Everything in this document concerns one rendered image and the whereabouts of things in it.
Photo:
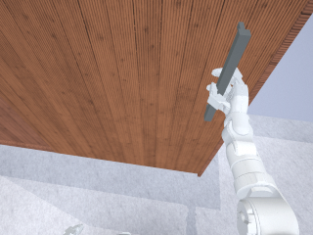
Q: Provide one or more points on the robot right hand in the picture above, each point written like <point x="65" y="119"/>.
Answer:
<point x="236" y="95"/>

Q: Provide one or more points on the wardrobe door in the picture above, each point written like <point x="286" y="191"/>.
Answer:
<point x="125" y="80"/>
<point x="13" y="128"/>

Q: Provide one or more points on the robot left hand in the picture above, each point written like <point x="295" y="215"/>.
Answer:
<point x="75" y="230"/>

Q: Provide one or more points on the right robot upper arm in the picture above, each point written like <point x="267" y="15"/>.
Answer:
<point x="265" y="216"/>

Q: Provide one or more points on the handle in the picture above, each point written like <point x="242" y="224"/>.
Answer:
<point x="237" y="49"/>

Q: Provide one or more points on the robot right forearm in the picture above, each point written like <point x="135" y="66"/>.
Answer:
<point x="250" y="176"/>

